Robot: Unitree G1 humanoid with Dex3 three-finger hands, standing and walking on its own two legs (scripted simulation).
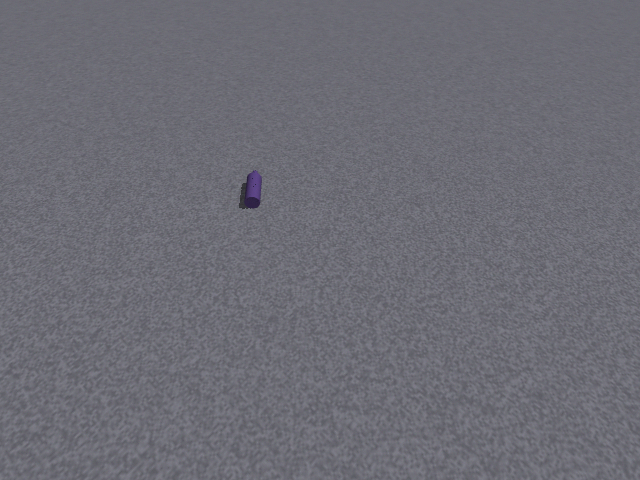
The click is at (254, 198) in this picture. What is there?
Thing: lying bottle
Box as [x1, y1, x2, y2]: [244, 170, 261, 207]
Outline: 255,170 247,176 244,202 248,207 256,207 259,204 261,177
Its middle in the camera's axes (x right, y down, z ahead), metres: -0.32 -0.28 +1.87
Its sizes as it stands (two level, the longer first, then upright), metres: 0.227 0.073 0.073
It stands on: the floor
